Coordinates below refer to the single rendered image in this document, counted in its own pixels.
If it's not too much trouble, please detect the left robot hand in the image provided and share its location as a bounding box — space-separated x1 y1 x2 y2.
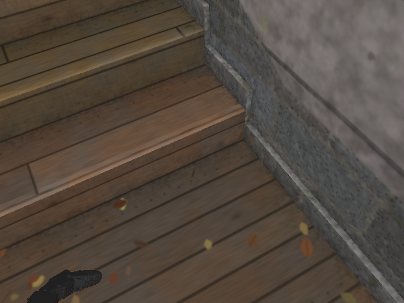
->
27 270 102 303

